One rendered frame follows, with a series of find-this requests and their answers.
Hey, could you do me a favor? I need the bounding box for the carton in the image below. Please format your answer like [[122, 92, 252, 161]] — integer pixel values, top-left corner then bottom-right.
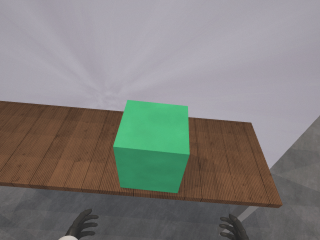
[[113, 100, 190, 193]]

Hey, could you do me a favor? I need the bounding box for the right robot hand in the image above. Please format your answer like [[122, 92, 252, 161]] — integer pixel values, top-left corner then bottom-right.
[[219, 214, 249, 240]]

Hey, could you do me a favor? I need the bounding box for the table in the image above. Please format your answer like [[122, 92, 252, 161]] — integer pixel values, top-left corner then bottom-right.
[[0, 101, 283, 236]]

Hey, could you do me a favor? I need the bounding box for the left robot hand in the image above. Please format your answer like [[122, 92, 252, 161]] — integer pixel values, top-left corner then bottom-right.
[[65, 208, 99, 240]]

